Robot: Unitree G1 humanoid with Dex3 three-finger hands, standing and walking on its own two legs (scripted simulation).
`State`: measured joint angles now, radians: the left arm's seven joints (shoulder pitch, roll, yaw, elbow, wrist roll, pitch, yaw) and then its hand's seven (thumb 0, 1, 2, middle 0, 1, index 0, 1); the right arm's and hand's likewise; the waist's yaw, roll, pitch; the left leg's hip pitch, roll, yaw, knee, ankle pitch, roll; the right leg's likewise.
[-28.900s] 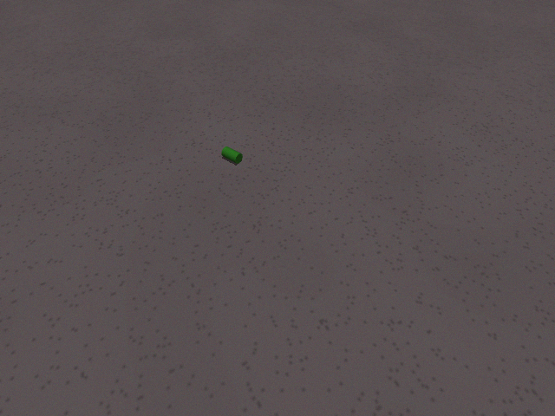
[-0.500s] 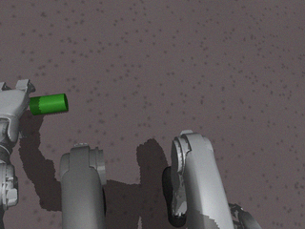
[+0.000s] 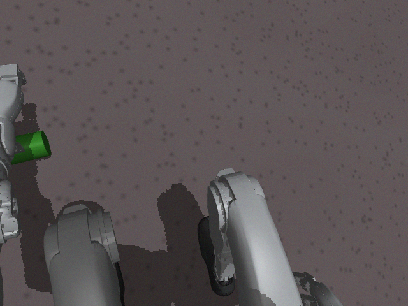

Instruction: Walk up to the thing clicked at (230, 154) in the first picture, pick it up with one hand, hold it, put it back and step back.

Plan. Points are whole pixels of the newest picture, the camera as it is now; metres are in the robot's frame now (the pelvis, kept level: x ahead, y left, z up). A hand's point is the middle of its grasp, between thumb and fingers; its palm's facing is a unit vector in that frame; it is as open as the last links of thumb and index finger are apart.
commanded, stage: approach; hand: left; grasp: from above
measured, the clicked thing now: (20, 148) +0.47 +0.29 -0.29
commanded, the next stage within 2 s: close in in 0.44 s
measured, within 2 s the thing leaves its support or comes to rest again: neither
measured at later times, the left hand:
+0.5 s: hand out of the picture +0.42 +0.31 -0.18, palm faces -0.46 -0.08 -0.88, open 13.9 cm
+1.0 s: hand (9, 147) +0.45 +0.29 -0.22, palm faces -0.52 -0.12 -0.85, open 14.1 cm
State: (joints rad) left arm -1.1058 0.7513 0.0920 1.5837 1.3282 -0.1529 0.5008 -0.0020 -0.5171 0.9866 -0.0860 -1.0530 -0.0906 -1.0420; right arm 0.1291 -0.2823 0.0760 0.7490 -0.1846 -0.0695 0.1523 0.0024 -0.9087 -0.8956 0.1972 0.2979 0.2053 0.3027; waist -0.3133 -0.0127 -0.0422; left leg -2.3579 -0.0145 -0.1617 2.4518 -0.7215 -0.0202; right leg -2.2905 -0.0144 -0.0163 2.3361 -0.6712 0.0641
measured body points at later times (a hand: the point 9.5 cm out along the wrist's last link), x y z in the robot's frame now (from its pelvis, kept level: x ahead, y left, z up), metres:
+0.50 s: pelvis -0.01 +0.00 +0.00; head +0.23 +0.08 +0.38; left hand +0.44 +0.31 -0.13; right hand +0.06 -0.28 -0.10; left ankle +0.06 +0.13 -0.29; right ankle +0.10 -0.15 -0.29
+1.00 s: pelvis +0.00 +0.00 -0.01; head +0.26 +0.08 +0.35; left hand +0.47 +0.29 -0.17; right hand +0.01 -0.26 -0.09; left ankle +0.06 +0.13 -0.29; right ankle +0.10 -0.14 -0.29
